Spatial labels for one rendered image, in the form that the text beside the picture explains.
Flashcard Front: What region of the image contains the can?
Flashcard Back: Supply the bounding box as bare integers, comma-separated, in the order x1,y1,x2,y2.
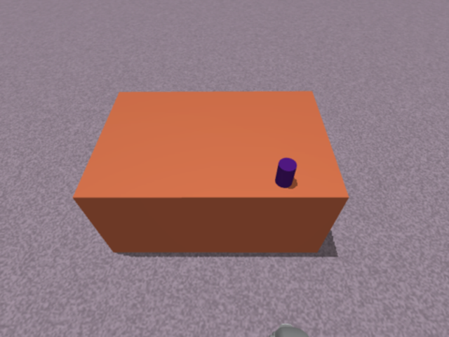
275,158,297,188

